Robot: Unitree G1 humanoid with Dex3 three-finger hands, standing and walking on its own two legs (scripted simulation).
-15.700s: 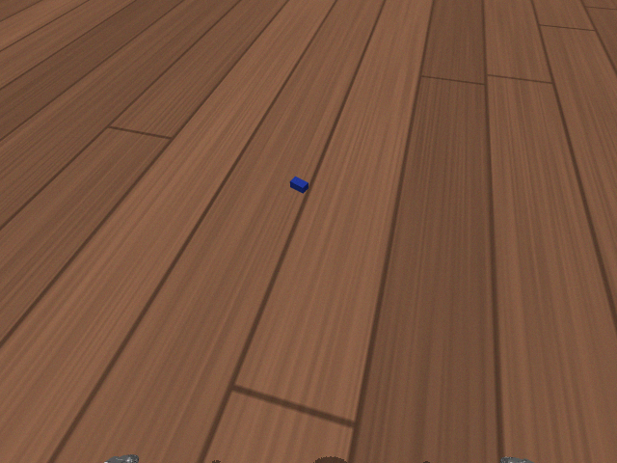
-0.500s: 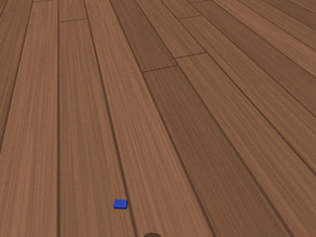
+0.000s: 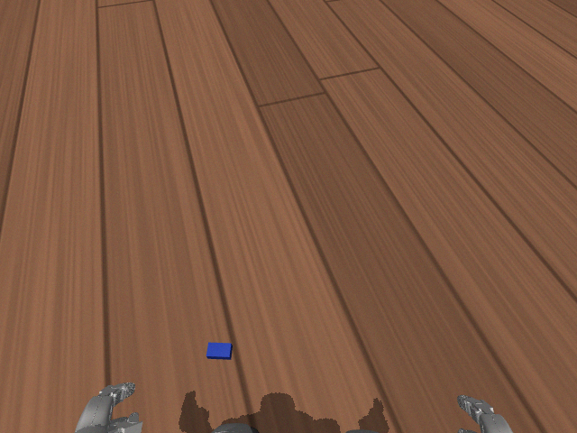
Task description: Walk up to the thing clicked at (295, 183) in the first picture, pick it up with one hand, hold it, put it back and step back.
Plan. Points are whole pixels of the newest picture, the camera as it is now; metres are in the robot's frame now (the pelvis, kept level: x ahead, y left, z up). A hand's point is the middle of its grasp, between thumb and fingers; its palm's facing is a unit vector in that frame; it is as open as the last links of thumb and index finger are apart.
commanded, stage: rise first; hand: left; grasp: from above
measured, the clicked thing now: (219, 351) +0.38 +0.24 -0.75
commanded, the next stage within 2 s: none
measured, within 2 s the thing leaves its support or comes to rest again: neither
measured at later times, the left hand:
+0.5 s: hand (143, 422) +0.14 +0.27 -0.23, palm faces -0.15 -0.88 -0.45, open 12.8 cm
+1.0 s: hand (155, 407) +0.18 +0.30 -0.37, palm faces -0.43 -0.61 -0.66, open 12.9 cm
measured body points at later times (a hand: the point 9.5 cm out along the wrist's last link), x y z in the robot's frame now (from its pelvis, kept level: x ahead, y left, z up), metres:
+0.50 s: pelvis -0.01 +0.00 -0.08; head +0.10 +0.02 +0.35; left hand +0.15 +0.31 -0.20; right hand +0.14 -0.26 -0.18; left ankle +0.02 +0.13 -0.74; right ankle -0.01 -0.14 -0.74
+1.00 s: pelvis -0.05 +0.00 -0.23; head +0.13 +0.02 +0.19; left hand +0.20 +0.33 -0.33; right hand +0.16 -0.26 -0.33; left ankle +0.02 +0.13 -0.74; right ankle -0.01 -0.14 -0.74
